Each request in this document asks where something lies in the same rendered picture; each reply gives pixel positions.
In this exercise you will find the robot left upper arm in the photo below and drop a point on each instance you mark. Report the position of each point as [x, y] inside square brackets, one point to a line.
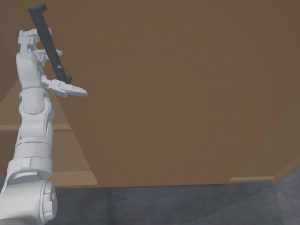
[28, 203]

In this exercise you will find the left robot forearm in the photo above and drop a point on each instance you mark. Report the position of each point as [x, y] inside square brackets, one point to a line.
[32, 159]

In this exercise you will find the wardrobe door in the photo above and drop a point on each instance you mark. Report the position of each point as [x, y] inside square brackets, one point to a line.
[179, 92]
[280, 147]

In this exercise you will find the left robot hand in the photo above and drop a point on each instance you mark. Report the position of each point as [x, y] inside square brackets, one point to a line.
[29, 63]

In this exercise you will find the handle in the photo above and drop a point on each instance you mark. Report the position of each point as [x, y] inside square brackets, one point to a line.
[37, 17]

